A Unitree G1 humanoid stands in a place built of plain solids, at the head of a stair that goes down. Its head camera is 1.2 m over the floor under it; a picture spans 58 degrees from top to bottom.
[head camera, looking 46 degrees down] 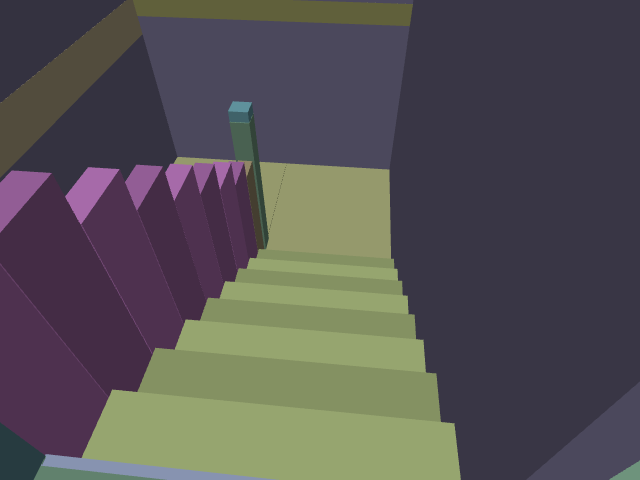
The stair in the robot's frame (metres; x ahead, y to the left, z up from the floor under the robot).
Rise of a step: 0.18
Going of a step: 0.26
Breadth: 1.12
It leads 6 degrees to the right of straight ahead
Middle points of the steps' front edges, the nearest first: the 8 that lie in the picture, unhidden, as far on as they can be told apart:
0.59 0.13 -0.18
0.85 0.11 -0.36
1.11 0.08 -0.54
1.36 0.06 -0.72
1.62 0.03 -0.90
1.88 0.00 -1.08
2.14 -0.02 -1.27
2.40 -0.05 -1.45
